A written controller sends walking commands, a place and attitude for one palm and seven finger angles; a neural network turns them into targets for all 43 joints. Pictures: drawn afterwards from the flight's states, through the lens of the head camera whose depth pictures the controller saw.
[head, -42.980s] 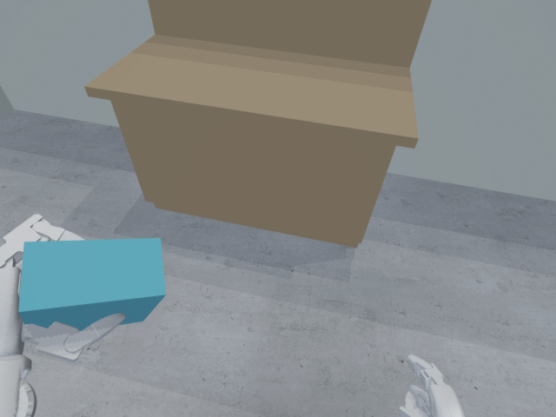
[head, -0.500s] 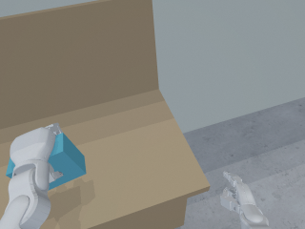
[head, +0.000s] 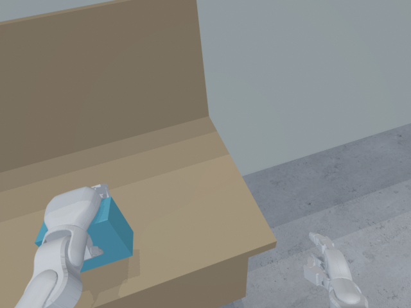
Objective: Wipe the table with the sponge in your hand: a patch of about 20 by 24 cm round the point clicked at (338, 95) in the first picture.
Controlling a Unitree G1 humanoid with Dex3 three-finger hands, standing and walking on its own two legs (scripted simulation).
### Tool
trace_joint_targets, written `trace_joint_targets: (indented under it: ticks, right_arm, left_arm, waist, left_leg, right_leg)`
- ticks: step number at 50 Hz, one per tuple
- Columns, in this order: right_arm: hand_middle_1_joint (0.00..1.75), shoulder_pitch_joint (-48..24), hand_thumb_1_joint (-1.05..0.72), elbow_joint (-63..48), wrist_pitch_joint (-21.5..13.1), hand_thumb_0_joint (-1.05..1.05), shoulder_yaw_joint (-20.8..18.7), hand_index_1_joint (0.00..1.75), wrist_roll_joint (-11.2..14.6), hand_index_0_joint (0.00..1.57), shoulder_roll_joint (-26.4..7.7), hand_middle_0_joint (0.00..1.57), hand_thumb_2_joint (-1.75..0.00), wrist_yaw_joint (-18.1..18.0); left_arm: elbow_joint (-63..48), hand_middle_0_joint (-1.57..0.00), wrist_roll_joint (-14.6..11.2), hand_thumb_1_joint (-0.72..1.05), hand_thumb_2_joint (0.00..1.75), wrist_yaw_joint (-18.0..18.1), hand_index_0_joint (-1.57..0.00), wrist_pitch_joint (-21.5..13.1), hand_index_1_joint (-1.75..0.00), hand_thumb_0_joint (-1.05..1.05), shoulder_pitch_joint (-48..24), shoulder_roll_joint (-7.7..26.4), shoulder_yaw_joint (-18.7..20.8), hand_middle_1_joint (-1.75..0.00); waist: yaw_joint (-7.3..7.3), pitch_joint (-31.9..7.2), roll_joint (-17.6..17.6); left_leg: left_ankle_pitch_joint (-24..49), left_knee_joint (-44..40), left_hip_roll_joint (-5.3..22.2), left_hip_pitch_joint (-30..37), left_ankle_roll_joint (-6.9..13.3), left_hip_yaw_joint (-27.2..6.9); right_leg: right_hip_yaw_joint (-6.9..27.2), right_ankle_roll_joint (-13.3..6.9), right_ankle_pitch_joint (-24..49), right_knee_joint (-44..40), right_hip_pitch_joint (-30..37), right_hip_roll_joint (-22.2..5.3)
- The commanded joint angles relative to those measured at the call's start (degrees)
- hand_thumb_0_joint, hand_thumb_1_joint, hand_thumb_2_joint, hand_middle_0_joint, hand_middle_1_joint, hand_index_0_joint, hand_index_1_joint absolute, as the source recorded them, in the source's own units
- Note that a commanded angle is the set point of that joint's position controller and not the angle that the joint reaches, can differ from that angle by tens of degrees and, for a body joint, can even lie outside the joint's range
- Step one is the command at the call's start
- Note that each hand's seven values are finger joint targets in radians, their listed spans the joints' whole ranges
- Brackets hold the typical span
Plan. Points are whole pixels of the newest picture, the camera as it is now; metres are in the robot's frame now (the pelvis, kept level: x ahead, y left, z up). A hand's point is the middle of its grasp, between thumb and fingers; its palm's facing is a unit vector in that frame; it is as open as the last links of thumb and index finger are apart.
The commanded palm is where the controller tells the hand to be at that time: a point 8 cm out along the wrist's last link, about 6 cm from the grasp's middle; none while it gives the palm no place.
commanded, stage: move the sponge above the wiping area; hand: left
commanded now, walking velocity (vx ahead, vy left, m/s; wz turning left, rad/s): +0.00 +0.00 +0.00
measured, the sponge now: (94, 242) +0.21 +0.28 +0.01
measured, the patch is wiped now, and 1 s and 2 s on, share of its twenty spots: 0.00 0.00 0.00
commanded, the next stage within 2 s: none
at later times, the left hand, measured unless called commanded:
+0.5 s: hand (97, 224) +0.23 +0.26 +0.05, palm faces -0.05 -0.11 -0.99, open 10.1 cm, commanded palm +0.21 +0.27 +0.13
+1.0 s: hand (109, 213) +0.26 +0.25 +0.05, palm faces +0.03 -0.10 -1.00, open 10.1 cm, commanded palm +0.22 +0.25 +0.11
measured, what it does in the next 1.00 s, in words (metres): stands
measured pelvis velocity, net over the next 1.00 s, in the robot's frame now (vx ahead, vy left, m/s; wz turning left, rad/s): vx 0.01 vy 0.00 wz -0.02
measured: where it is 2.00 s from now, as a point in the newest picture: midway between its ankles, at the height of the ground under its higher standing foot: outside the picture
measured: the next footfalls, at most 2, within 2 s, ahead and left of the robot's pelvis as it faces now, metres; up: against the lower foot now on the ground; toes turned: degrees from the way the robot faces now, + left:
none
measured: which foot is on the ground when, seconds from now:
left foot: down 0.00-1.00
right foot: down 0.00-1.00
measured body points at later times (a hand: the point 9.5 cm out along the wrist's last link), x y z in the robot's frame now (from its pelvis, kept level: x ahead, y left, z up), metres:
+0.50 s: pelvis +0.00 +0.00 +0.00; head +0.00 -0.03 +0.45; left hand +0.23 +0.26 +0.11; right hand +0.25 -0.21 -0.08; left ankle +0.00 +0.11 -0.74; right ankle +0.01 -0.09 -0.74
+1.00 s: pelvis +0.01 +0.00 +0.00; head +0.00 -0.03 +0.45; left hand +0.25 +0.25 +0.11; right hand +0.26 -0.20 -0.08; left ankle +0.00 +0.11 -0.74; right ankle +0.01 -0.09 -0.74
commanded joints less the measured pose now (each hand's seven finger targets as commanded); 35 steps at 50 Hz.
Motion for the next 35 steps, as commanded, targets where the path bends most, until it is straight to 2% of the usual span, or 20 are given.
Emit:
trace_joint_targets:
  ticks: [1, 2, 4, 6, 7, 8, 9, 11, 12, 13, 15, 18, 21, 23, 26, 28, 31, 32, 33, 35]
  right_arm:
    - [0.30, -11.27, -0.90, -8.48, -3.84, 0.00, -1.84, 0.30, -1.43, 0.20, -4.15, 0.20, -0.90, -1.12]
    - [0.30, -11.01, -0.90, -8.44, -3.85, 0.00, -1.55, 0.30, -1.28, 0.20, -3.35, 0.20, -0.90, -1.05]
    - [0.30, -11.17, -0.90, -7.80, -3.48, 0.00, -1.96, 0.30, -0.62, 0.20, -3.72, 0.20, -0.90, -0.57]
    - [0.30, -13.30, -0.90, -7.53, -3.07, 0.00, -2.20, 0.30, -0.09, 0.20, -4.13, 0.20, -0.90, 0.11]
    - [0.30, -13.44, -0.90, -8.37, -3.02, 0.00, -1.99, 0.30, 0.34, 0.20, -3.81, 0.20, -0.90, 0.51]
    - [0.30, -13.75, -0.90, -8.06, -2.77, 0.00, -2.09, 0.30, 0.67, 0.20, -4.36, 0.20, -0.90, 0.74]
    - [0.30, -14.52, -0.90, -8.40, -2.37, 0.00, -1.97, 0.30, 0.98, 0.20, -4.59, 0.20, -0.90, 0.92]
    - [0.30, -16.06, -0.90, -8.75, -1.60, 0.00, -1.64, 0.30, 1.40, 0.20, -5.02, 0.20, -0.90, 0.79]
    - [0.30, -14.95, -0.90, -9.49, -1.48, 0.00, -1.66, 0.30, 1.52, 0.20, -5.07, 0.20, -0.90, 0.63]
    - [0.30, -14.69, -0.90, -9.71, -1.48, 0.00, -1.37, 0.30, 1.58, 0.20, -5.16, 0.20, -0.90, 0.47]
    - [0.30, -13.83, -0.90, -10.07, -1.56, 0.00, -1.50, 0.30, 0.99, 0.20, -5.18, 0.20, -0.90, 0.09]
    - [0.30, -12.00, -0.90, -10.27, -3.12, 0.00, -1.45, 0.30, -0.25, 0.20, -4.10, 0.20, -0.90, -0.73]
    - [0.30, -10.64, -0.90, -8.86, -4.54, 0.00, -2.22, 0.30, -1.41, 0.20, -3.73, 0.20, -0.90, -1.35]
    - [0.30, -9.61, -0.90, -8.09, -5.00, 0.00, -2.54, 0.30, -1.32, 0.20, -3.19, 0.20, -0.90, -1.05]
    - [0.30, -10.96, -0.90, -6.95, -4.18, 0.00, -2.67, 0.30, -0.60, 0.20, -3.88, 0.20, -0.90, -0.38]
    - [0.30, -12.45, -0.90, -7.39, -3.46, 0.00, -2.58, 0.30, 0.28, 0.20, -3.80, 0.20, -0.90, 0.27]
    - [0.30, -15.47, -0.90, -7.97, -2.09, 0.00, -2.14, 0.30, 0.94, 0.20, -4.27, 0.20, -0.90, 1.24]
    - [0.30, -15.11, -0.90, -8.87, -1.72, 0.00, -2.07, 0.30, 1.08, 0.20, -4.07, 0.20, -0.90, 1.37]
    - [0.30, -15.27, -0.90, -8.57, -1.21, 0.00, -1.86, 0.30, 1.32, 0.20, -4.41, 0.20, -0.90, 1.58]
    - [0.30, -15.74, -0.90, -9.25, -0.22, 0.00, -1.57, 0.30, 1.32, 0.20, -4.68, 0.20, -0.90, 1.49]
  left_arm:
    - [-14.77, -1.20, 5.47, 0.10, 1.30, 7.60, -1.20, -6.88, -1.60, 0.00, -17.04, 22.22, 18.25, -1.60]
    - [-13.05, -1.20, 5.86, 0.10, 1.30, 8.81, -1.20, -6.96, -1.60, 0.00, -17.77, 18.58, 16.02, -1.60]
    - [-9.67, -1.20, 5.39, 0.10, 1.30, 11.01, -1.20, -5.65, -1.60, 0.00, -16.62, 16.52, 15.61, -1.60]
    - [-7.69, -1.20, 3.22, 0.10, 1.30, 12.40, -1.20, -2.18, -1.60, 0.00, -10.80, 15.93, 17.44, -1.60]
    - [-7.60, -1.20, 1.50, 0.10, 1.30, 11.90, -1.20, -0.46, -1.60, 0.00, -9.86, 10.72, 12.81, -1.60]
    - [-5.70, -1.20, 0.67, 0.10, 1.30, 11.45, -1.20, 1.45, -1.60, 0.00, -8.69, 11.78, 13.26, -1.60]
    - [-4.96, -1.20, -0.44, 0.10, 1.30, 10.34, -1.20, 3.38, -1.60, 0.00, -7.28, 9.36, 10.72, -1.60]
    - [-4.19, -1.20, -0.91, 0.10, 1.30, 7.90, -1.20, 6.47, -1.60, 0.00, -5.73, 8.77, 8.89, -1.60]
    - [-5.42, -1.20, -1.33, 0.10, 1.30, 6.33, -1.20, 6.84, -1.60, 0.00, -6.28, 6.91, 5.87, -1.60]
    - [-5.61, -1.20, -0.68, 0.10, 1.30, 5.01, -1.20, 6.81, -1.60, 0.00, -7.62, 8.85, 5.94, -1.60]
    - [-7.69, -1.20, 0.65, 0.10, 1.30, 3.21, -1.20, 5.10, -1.60, 0.00, -10.48, 10.60, 5.99, -1.60]
    - [-12.67, -1.20, 2.71, 0.10, 1.30, 3.88, -1.20, -2.08, -1.60, 0.00, -16.46, 13.47, 8.18, -1.60]
    - [-15.71, -1.20, 5.09, 0.10, 1.30, 7.77, -1.20, -8.53, -1.60, 0.00, -20.46, 16.23, 11.85, -1.60]
    - [-13.18, -1.20, 6.60, 0.10, 1.30, 10.78, -1.20, -9.45, -1.60, 0.00, -20.18, 12.83, 9.85, -1.60]
    - [-7.87, -1.20, 6.15, 0.10, 1.30, 13.94, -1.20, -5.65, -1.60, 0.00, -16.63, 12.77, 12.16, -1.60]
    - [-6.27, -1.20, 4.79, 0.10, 1.30, 14.43, -1.20, -1.86, -1.60, 0.00, -14.17, 9.07, 9.56, -1.60]
    - [-3.85, -1.20, 2.35, 0.10, 1.30, 12.97, -1.20, 4.36, -1.60, 0.00, -9.30, 5.55, 6.57, -1.60]
    - [-4.32, -1.20, 1.16, 0.10, 1.30, 11.59, -1.20, 5.91, -1.60, 0.00, -7.80, 1.98, 2.83, -1.60]
    - [-3.57, -1.20, 1.55, 0.10, 1.30, 10.60, -1.20, 6.98, -1.60, 0.00, -8.41, 4.17, 3.60, -1.60]
    - [-4.52, -1.20, 2.37, 0.10, 1.30, 8.13, -1.20, 8.35, -1.60, 0.00, -10.48, 3.68, 0.84, -1.60]
  waist:
    - [1.77, -15.73, -2.91]
    - [1.47, -15.56, -2.77]
    - [1.48, -13.04, -1.01]
    - [2.88, -11.29, 0.51]
    - [1.87, -11.73, -0.65]
    - [1.80, -10.24, -2.62]
    - [1.20, -9.64, -3.35]
    - [0.74, -7.11, -4.56]
    - [-0.58, -7.94, -5.86]
    - [-0.80, -8.07, -6.79]
    - [-1.19, -9.98, -8.53]
    - [-0.76, -13.15, -6.85]
    - [0.41, -14.43, -1.69]
    - [0.41, -14.19, 1.06]
    - [1.27, -12.30, 1.82]
    - [1.37, -13.12, -0.53]
    - [1.50, -11.09, -2.99]
    - [0.66, -11.31, -4.44]
    - [0.39, -11.29, -7.07]
    - [-0.50, -10.64, -8.30]
  left_leg:
    - [11.56, -1.62, -0.45, 3.93, 1.54, -5.54]
    - [12.54, -1.85, -0.31, 3.10, 1.23, -5.04]
    - [12.46, -2.28, 0.06, 2.25, 0.35, -5.08]
    - [12.00, -2.62, -0.07, 1.81, -0.03, -5.13]
    - [12.12, -2.55, 0.17, 1.09, -0.03, -4.07]
    - [11.91, -2.62, 0.30, 0.40, -0.17, -4.01]
    - [11.35, -2.76, 0.19, -0.45, -0.13, -3.85]
    - [10.01, -2.93, -0.31, -1.24, 0.22, -4.13]
    - [9.59, -2.63, -0.06, -1.41, 0.76, -3.67]
    - [9.17, -2.44, -0.39, -1.55, 1.06, -4.02]
    - [9.32, -1.65, -0.74, -0.60, 1.78, -4.08]
    - [9.17, -0.97, -0.78, 2.28, 2.38, -4.39]
    - [10.17, -0.75, -0.22, 5.20, 1.97, -5.40]
    - [11.22, -0.89, 0.35, 5.30, 1.07, -5.48]
    - [11.00, -2.19, 0.28, 3.30, 0.02, -5.81]
    - [12.46, -2.57, 0.56, 1.68, -0.40, -4.74]
    - [12.73, -3.30, 0.32, 0.64, -0.59, -4.61]
    - [12.73, -3.10, 0.50, 0.28, -0.20, -3.95]
    - [13.11, -2.99, 0.41, -0.14, -0.14, -4.32]
    - [12.38, -2.89, 0.03, -0.50, 0.43, -4.44]
  right_leg:
    - [11.26, -2.90, 5.17, -4.51, 6.16, 0.06]
    - [9.41, -2.74, 6.02, -4.00, 6.24, -0.47]
    - [9.51, -3.00, 5.77, -4.43, 4.44, -0.55]
    - [10.30, -3.30, 5.23, -4.47, 4.68, -0.16]
    - [8.05, -2.42, 6.43, -4.00, 5.31, -0.90]
    - [8.12, -2.21, 7.00, -4.10, 4.85, -0.92]
    - [8.01, -1.79, 7.27, -4.27, 5.16, -1.21]
    - [8.69, -1.84, 5.87, -4.70, 4.37, -0.99]
    - [7.49, -1.31, 6.37, -4.38, 4.90, -1.28]
    - [8.11, -1.17, 6.21, -4.46, 4.67, -1.40]
    - [8.34, -0.94, 6.27, -4.24, 4.66, -1.44]
    - [8.54, -1.28, 4.17, -4.38, 3.77, -0.95]
    - [10.41, -2.58, 4.30, -4.59, 2.33, 0.25]
    - [9.08, -2.97, 4.58, -4.11, 0.87, 0.11]
    - [9.43, -3.63, 4.62, -3.87, 1.57, 0.52]
    - [7.17, -2.90, 6.50, -3.06, 3.36, -0.28]
    - [7.53, -2.80, 7.46, -3.13, 4.45, -0.23]
    - [5.94, -2.15, 8.49, -3.15, 5.30, -0.65]
    - [6.42, -2.04, 9.53, -3.05, 5.43, -0.67]
    - [6.73, -1.76, 9.23, -3.24, 5.18, -0.85]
